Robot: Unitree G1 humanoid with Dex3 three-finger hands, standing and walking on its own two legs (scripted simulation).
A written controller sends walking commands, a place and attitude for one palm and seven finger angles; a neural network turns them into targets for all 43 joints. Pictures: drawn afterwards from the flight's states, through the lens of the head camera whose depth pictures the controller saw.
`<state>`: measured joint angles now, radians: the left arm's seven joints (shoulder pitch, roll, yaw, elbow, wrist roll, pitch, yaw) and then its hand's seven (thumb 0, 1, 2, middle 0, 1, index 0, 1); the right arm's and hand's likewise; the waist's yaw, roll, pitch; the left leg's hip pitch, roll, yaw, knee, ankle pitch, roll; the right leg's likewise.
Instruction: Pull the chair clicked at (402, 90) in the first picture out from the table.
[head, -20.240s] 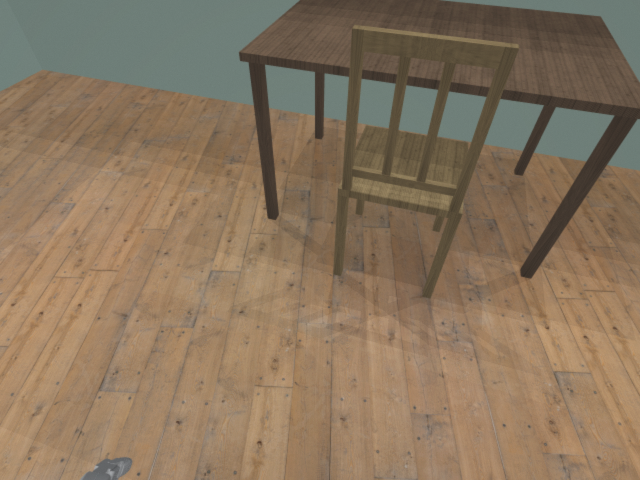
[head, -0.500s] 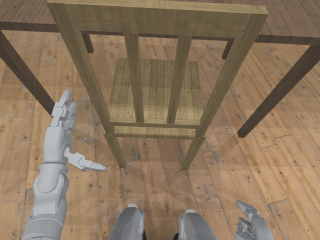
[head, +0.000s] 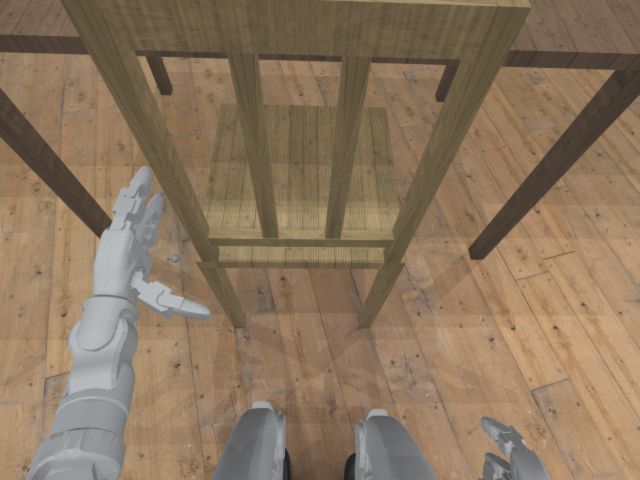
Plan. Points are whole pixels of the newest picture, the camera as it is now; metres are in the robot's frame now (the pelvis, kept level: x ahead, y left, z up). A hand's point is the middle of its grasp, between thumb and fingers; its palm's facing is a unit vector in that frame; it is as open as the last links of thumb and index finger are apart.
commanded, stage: push the fingers through the gap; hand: left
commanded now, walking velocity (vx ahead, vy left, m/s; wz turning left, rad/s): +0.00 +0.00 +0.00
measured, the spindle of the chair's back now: (260, 168) +0.49 +0.09 +0.05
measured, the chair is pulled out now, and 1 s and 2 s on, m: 0.00 0.00 0.00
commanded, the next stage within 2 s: hook a spindle and tug to test in 1.12 s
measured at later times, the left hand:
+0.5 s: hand (176, 222) +0.42 +0.19 +0.02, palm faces +0.04 -1.00 -0.05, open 16.9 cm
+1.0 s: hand (184, 206) +0.46 +0.19 +0.01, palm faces +0.01 -1.00 -0.03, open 16.9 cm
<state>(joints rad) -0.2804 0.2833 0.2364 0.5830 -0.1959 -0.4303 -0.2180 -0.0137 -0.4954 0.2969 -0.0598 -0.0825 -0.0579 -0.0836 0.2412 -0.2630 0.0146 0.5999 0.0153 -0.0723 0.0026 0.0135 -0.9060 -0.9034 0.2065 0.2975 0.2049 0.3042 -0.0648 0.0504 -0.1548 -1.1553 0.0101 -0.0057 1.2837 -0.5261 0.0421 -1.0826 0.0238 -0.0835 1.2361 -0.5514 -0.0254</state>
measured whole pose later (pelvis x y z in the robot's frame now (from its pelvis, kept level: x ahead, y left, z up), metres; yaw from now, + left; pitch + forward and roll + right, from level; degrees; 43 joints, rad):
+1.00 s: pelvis +0.00 +0.01 +0.00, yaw -1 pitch +26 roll -4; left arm -0.61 0.36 0.33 0.93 -0.13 -0.47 -0.20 -0.01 -0.50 0.30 -0.06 -0.08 -0.06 -0.08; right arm 0.30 -0.27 0.02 0.63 -0.01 0.00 0.04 0.01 -0.91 -0.90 0.21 0.30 0.20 0.30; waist -0.12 0.05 -0.15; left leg -1.22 0.02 0.00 1.30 -0.53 0.06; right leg -1.15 0.03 -0.08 1.24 -0.54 -0.01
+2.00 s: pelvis +0.00 +0.01 +0.00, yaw -1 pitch +26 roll -4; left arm -0.62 0.34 0.33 0.92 -0.12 -0.51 -0.15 0.00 0.37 0.67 -0.45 -1.36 -0.44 -1.41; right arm 0.28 -0.26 0.02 0.64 -0.02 0.01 0.04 0.01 -0.91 -0.90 0.21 0.30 0.20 0.30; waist -0.13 0.05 -0.15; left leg -1.22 0.02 0.00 1.30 -0.53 0.05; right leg -1.14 0.03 -0.08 1.24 -0.55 -0.01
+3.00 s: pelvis +0.03 +0.01 +0.06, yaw +0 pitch +17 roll -2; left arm -0.36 0.25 0.18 0.73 -0.09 -0.21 0.06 0.07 0.62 0.73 -0.32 -1.19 -0.41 -1.45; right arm 0.27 -0.21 0.02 0.55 0.06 0.11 -0.05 0.01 -0.91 -0.90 0.21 0.30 0.20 0.30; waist -0.10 0.04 -0.07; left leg -0.80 0.00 0.03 0.94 -0.44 0.05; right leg -0.74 0.03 -0.04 0.89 -0.44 0.00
